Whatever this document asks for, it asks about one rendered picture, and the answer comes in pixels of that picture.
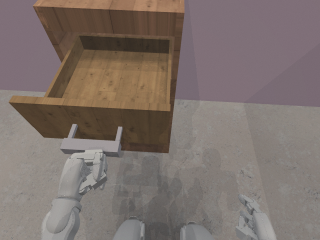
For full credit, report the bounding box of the cabinet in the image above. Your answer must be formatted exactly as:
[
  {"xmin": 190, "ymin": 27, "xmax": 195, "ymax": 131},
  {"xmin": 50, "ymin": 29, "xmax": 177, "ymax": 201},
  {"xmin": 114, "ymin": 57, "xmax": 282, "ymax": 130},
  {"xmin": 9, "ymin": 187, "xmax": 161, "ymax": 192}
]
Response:
[{"xmin": 33, "ymin": 0, "xmax": 185, "ymax": 153}]

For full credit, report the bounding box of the robot left thigh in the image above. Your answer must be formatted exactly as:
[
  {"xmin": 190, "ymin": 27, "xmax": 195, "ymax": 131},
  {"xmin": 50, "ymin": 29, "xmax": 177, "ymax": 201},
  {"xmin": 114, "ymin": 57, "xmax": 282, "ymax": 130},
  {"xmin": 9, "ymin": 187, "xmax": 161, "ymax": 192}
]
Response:
[{"xmin": 112, "ymin": 219, "xmax": 145, "ymax": 240}]

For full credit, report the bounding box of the right robot shin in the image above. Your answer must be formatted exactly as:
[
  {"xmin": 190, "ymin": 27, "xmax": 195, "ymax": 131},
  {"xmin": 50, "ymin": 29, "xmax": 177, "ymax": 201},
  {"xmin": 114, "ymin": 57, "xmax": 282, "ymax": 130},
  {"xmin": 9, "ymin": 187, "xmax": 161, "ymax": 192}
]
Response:
[{"xmin": 187, "ymin": 221, "xmax": 197, "ymax": 225}]

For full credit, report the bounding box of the right robot hand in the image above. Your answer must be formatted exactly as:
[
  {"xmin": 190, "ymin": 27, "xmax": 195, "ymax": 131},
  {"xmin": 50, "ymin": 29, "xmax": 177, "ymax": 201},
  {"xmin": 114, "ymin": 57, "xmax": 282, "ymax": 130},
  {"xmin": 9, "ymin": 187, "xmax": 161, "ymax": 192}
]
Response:
[{"xmin": 235, "ymin": 194, "xmax": 277, "ymax": 240}]

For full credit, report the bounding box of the left robot hand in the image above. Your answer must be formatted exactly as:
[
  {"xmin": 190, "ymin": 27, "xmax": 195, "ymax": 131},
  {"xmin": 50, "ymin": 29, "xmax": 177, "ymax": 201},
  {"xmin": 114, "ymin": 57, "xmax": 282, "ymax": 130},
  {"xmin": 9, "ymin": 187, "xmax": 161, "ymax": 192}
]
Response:
[{"xmin": 58, "ymin": 149, "xmax": 108, "ymax": 202}]

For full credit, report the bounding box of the handle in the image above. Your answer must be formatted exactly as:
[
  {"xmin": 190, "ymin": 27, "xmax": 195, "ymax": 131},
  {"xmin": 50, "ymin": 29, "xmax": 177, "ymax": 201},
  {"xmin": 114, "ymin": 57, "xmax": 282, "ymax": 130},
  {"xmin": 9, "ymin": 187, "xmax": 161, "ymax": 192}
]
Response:
[{"xmin": 60, "ymin": 124, "xmax": 123, "ymax": 157}]

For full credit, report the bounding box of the left robot forearm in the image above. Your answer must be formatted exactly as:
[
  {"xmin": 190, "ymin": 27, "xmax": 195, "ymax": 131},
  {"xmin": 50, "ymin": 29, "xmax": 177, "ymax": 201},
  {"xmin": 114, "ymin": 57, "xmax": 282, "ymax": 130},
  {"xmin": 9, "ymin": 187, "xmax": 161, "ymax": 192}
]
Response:
[{"xmin": 41, "ymin": 197, "xmax": 82, "ymax": 240}]

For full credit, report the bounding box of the drawer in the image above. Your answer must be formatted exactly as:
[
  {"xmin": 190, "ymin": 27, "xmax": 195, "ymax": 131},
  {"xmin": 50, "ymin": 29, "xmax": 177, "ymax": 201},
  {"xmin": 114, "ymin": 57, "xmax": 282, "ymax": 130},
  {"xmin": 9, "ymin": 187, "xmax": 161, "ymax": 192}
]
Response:
[{"xmin": 9, "ymin": 34, "xmax": 173, "ymax": 145}]

